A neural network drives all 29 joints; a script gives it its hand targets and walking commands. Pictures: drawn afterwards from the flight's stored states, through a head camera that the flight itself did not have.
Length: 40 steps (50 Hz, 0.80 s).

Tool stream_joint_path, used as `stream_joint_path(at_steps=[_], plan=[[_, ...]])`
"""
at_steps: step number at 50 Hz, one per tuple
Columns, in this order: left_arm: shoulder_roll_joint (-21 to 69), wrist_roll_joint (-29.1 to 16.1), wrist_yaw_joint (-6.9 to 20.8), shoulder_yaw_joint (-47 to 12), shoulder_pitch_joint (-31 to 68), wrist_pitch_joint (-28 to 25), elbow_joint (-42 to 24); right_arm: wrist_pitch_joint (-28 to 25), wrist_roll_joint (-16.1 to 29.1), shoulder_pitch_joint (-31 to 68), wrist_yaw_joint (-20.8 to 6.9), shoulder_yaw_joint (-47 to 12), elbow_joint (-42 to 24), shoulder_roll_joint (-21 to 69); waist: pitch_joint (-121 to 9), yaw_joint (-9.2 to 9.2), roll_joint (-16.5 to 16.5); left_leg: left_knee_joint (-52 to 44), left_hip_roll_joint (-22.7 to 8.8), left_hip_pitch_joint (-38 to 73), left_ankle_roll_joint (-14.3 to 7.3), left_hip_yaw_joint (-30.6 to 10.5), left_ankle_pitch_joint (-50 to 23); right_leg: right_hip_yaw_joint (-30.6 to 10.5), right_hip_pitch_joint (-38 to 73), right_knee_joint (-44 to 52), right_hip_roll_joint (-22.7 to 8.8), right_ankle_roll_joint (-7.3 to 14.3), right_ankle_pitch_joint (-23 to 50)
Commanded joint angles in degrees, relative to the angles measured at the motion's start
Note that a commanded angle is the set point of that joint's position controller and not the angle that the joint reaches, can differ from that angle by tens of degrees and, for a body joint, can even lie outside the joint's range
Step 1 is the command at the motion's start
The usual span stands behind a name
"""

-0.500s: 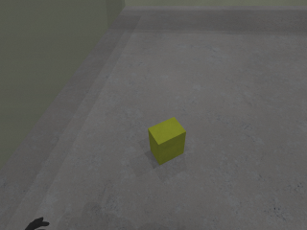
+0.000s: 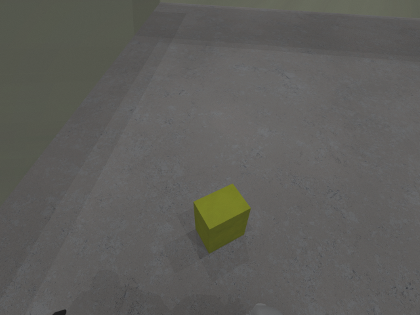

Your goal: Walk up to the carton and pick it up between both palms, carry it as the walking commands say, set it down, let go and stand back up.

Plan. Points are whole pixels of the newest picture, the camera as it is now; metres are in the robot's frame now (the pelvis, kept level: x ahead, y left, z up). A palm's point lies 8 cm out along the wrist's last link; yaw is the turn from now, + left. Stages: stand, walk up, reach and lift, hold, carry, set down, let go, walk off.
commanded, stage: walk up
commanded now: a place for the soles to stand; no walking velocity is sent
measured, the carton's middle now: (220, 219) +0.63 -0.05 -0.63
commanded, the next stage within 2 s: none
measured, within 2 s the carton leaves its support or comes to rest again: neither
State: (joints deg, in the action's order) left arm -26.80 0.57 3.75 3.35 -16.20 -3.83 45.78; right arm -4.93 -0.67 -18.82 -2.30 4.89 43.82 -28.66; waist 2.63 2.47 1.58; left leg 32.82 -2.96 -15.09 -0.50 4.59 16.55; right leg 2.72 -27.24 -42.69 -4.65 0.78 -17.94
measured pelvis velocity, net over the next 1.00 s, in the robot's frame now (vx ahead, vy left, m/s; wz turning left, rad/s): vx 0.12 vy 0.00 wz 0.00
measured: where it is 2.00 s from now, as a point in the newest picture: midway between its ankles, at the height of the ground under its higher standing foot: (260, 306)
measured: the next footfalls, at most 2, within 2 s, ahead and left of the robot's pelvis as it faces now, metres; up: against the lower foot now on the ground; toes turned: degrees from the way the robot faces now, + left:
right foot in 0.06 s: +0.16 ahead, -0.14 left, +0.00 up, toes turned -3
left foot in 0.36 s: +0.19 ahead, +0.13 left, +0.00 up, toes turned +4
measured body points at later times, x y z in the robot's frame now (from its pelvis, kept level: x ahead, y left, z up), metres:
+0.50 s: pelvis +0.10 +0.00 -0.01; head +0.12 +0.01 +0.44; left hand +0.17 +0.33 -0.12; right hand +0.25 -0.31 -0.10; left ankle +0.15 +0.12 -0.73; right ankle +0.12 -0.14 -0.73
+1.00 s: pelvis +0.12 +0.00 +0.02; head +0.13 +0.00 +0.47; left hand +0.22 +0.33 -0.10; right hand +0.25 -0.31 -0.10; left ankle +0.15 +0.12 -0.73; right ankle +0.12 -0.14 -0.73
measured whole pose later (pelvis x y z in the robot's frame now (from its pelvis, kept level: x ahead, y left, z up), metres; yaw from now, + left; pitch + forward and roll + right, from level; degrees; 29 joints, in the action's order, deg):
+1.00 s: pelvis +0.12 +0.00 +0.02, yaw +0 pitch -1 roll +0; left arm -24.1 -0.2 0.0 -0.5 -3.3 -1.9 64.7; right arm -1.3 0.1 -0.3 -0.5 -0.2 65.0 -22.4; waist 1.7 -0.4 -0.4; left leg 19.3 -1.7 -10.1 0.2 3.7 7.7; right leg 2.0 -6.8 -19.0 -2.7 -2.0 -10.6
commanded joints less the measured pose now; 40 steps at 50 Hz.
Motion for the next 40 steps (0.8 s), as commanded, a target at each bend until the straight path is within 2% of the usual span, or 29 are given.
stream_joint_path(at_steps=[1, 2, 3, 4, 5, 6, 7, 9, 10, 13, 14, 15, 16, 17, 18, 19, 20, 21, 22, 23, 24, 25, 26, 28, 31, 40], plan=[[-8.7, 0.2, 0.0, 3.9, -3.5, -0.8, -0.9, 0.3, 0.3, 4.8, -0.3, 2.4, -3.9, -11.8, 0.2, -3.47, -10.6, -11.9, -8.9, -12.4, -10.0, -9.6, 12.7, 3.6, 12.9, 6.9, 2.7, 0.1, 6.7], [-9.3, 0.5, -0.5, 4.5, -4.5, -0.9, -0.6, 0.6, 0.2, 4.3, -0.2, 1.6, -3.9, -10.1, -0.7, -4.45, -8.0, -7.3, -7.5, -15.3, -8.7, -7.8, 12.7, 3.4, 18.1, 8.0, 3.8, 0.8, 6.5], [-10.1, 0.5, -1.0, 5.0, -6.1, -1.1, 0.1, 0.7, -0.2, 2.5, 0.0, 0.6, -3.4, -7.9, -1.7, -5.43, -3.5, -0.5, -5.8, -18.6, -7.2, -5.8, 12.8, 1.2, 23.7, 9.7, 3.6, 1.7, 2.7], [-11.9, 0.8, -1.7, 5.6, -9.5, -1.5, 0.3, 0.7, -0.1, 1.9, 0.2, -0.2, -3.8, -5.4, -2.7, -7.48, 5.0, 12.2, -2.0, -24.2, -4.9, -2.0, 12.6, -10.9, 27.9, 16.8, -4.1, 4.6, -8.8], [-17.1, 1.0, -2.3, 6.0, -10.3, -2.0, -1.4, 0.8, 0.0, 1.4, 0.7, -0.6, -4.7, -4.6, -2.3, -7.45, 13.1, 26.4, 2.5, -30.8, -1.8, -1.4, 14.9, -35.5, 26.7, 27.2, -18.8, 11.5, -17.5], [-17.7, -0.6, -2.4, 5.6, -6.9, -1.7, -2.4, 1.1, 0.0, 3.2, 1.6, 0.5, -3.9, -9.2, -0.1, -6.64, 7.0, 29.5, 0.0, -27.9, -1.6, -7.3, 15.8, -37.2, 20.8, 27.5, -21.4, 16.3, -13.4], [-15.3, -0.8, -2.7, 5.2, -5.2, -1.5, -2.2, 1.1, 0.4, 1.8, 1.6, 0.6, -2.2, -10.5, 1.6, -5.61, 2.6, 28.2, -2.0, -26.3, -1.5, -8.2, 12.1, -31.0, 19.3, 25.7, -18.6, 16.0, -5.5], [-13.9, -0.8, -3.1, 4.3, -3.7, -1.3, -2.6, 0.7, 0.4, -1.7, 1.6, 0.4, -0.6, -8.8, 0.4, -4.08, 5.6, 22.1, -2.5, -20.3, -1.0, -6.5, 10.1, -18.0, 17.3, 20.9, -13.4, 12.8, 11.6], [-13.3, -0.7, -3.1, 3.9, -3.5, -1.2, -2.6, 0.8, 0.4, -2.5, 1.4, 0.3, 0.2, -8.2, -0.7, -3.98, 8.3, 19.3, -1.6, -17.0, -0.7, -4.8, 9.7, -14.0, 16.6, 19.2, -12.0, 12.2, 19.6], [-12.1, -0.6, -3.2, 2.6, -1.0, -0.6, -3.3, 1.5, 0.7, -1.3, 1.4, -0.2, 0.8, -5.2, -3.6, -3.20, 9.2, 12.4, 0.4, -6.8, 0.0, -1.7, 3.3, -7.2, 12.0, 15.3, -9.7, 11.3, 34.7], [-11.8, -0.7, -3.3, 2.2, 0.2, -0.3, -3.4, 1.6, 0.8, -0.8, 1.6, -0.4, 0.9, -4.8, -4.1, -2.94, 9.3, 10.3, 1.0, -4.4, 0.0, -0.9, 0.7, -6.0, 10.6, 13.7, -9.1, 10.7, 35.1], [-11.7, -1.0, -3.3, 1.9, 1.8, 0.1, -3.5, 1.7, 0.8, -1.3, 1.7, -0.4, 1.5, -4.4, -4.9, -1.96, 9.2, 6.3, 1.7, -0.5, -0.3, -0.2, -3.3, -4.9, 8.3, 11.7, -8.4, 9.8, 31.3], [-10.6, -1.3, -3.3, 1.3, 2.9, 0.5, -3.8, 1.6, 0.4, -1.7, 1.9, -0.2, 2.2, -4.8, -5.6, -1.21, 8.3, 2.0, 2.5, 3.3, -0.9, -0.4, -6.2, -4.2, 6.0, 9.4, -7.2, 8.1, 24.3], [-8.9, -1.3, -3.4, 0.5, 3.0, 0.7, -3.7, 1.5, 0.0, -1.4, 2.2, 0.2, 2.5, -6.4, -6.0, -0.42, 4.5, -1.7, 1.3, 6.6, -1.8, -3.4, -9.4, -3.6, 3.3, 7.8, -6.2, 5.6, 16.6], [-6.4, -1.4, -3.5, -0.4, 3.0, 0.9, -3.7, 1.3, -0.6, 0.1, 2.5, 0.7, 2.5, -9.3, -7.3, -0.48, -3.7, -4.8, -6.0, 8.7, -3.9, -13.0, -13.0, -1.4, -0.1, 3.6, -3.4, 2.3, 6.5], [-5.0, -1.6, -3.7, -0.9, 1.6, 1.6, -2.7, 1.2, -0.6, 4.3, 2.6, 0.3, 1.4, -11.0, -5.3, -2.72, -8.3, -10.5, -14.2, 3.9, -7.9, -23.5, -8.6, 0.3, 0.4, 0.9, 0.7, -0.3, -6.6], [-7.1, -1.7, -4.2, -0.7, -0.1, 2.2, -0.5, 1.4, 0.3, 7.7, 2.5, 0.3, 1.1, -11.7, -4.9, -3.01, -7.1, -11.1, -15.9, -1.4, -11.9, -24.4, -4.8, -1.1, 5.2, 0.8, 1.7, 0.0, -11.9], [-7.6, -1.4, -4.3, -0.4, -0.3, 2.0, 0.9, 1.8, 0.3, 9.8, 2.4, 0.1, 1.8, -11.0, -3.8, -3.62, -6.4, -10.4, -13.7, -5.9, -10.5, -22.6, -2.1, -1.8, 9.2, 4.5, 1.3, 0.7, -9.7], [-7.8, -0.9, -4.3, -0.3, -0.7, 1.6, 1.9, 2.2, 0.2, 11.7, 2.3, -0.5, 2.3, -9.8, -2.8, -4.78, -6.1, -8.9, -10.4, -7.9, -7.2, -17.8, -0.7, -2.3, 12.4, 9.7, 0.7, 1.3, -5.2], [-9.0, -0.6, -4.3, 0.0, 0.0, 1.2, 3.0, 2.5, 0.4, 12.5, 2.2, -1.1, 3.3, -8.2, -3.1, -4.82, -5.5, -7.3, -7.6, -7.6, -4.5, -14.2, -1.2, -3.3, 14.0, 11.4, -0.6, 1.8, -0.3], [-9.9, -0.5, -4.3, 0.1, 1.5, 0.9, 3.5, 2.6, 0.6, 12.5, 2.2, -1.5, 4.2, -6.9, -2.9, -4.07, -5.1, -6.0, -5.4, -6.3, -2.6, -11.7, -2.2, -5.5, 12.9, 13.7, -2.5, 2.2, 1.5], [-10.3, -0.5, -4.2, -0.1, 3.3, 0.7, 3.9, 2.4, 0.7, 12.4, 2.1, -1.8, 5.2, -6.6, -2.6, -3.00, -5.2, -5.8, -4.4, -4.2, -1.8, -11.0, -2.8, -7.3, 11.0, 15.1, -3.6, 2.4, 2.2], [-10.1, -0.7, -4.1, -0.5, 4.3, 0.7, 4.8, 2.4, 0.6, 12.8, 2.1, -1.7, 5.9, -6.6, -2.9, -2.59, -5.7, -6.1, -4.3, -1.6, -1.8, -10.5, -3.6, -6.7, 9.6, 14.8, -3.3, 2.4, 3.1], [-8.8, -1.2, -4.2, -1.1, 4.8, 0.7, 6.6, 2.3, 0.6, 14.3, 2.1, -1.9, 7.3, -6.4, -4.5, -3.04, -6.5, -6.9, -5.4, 1.2, -2.5, -11.1, -8.4, -4.6, 11.0, 14.7, -2.2, 1.6, 6.6], [-7.9, -1.3, -4.3, -1.6, 6.3, 0.7, 9.0, 2.3, 0.8, 16.2, 2.1, -2.3, 9.6, -5.8, -5.9, -3.23, -5.4, -7.6, -5.8, 3.5, -2.3, -10.4, -15.2, -4.4, 13.9, 16.9, -2.5, 1.0, 10.7], [-6.8, -1.2, -4.1, -2.5, 12.2, 1.2, 14.9, 3.0, 1.1, 21.0, 2.1, -3.1, 15.6, -4.6, -5.4, -2.99, -2.6, -13.4, -5.2, 8.3, -0.7, -8.7, -16.1, -5.2, 16.9, 24.4, -3.4, 0.0, 12.7]])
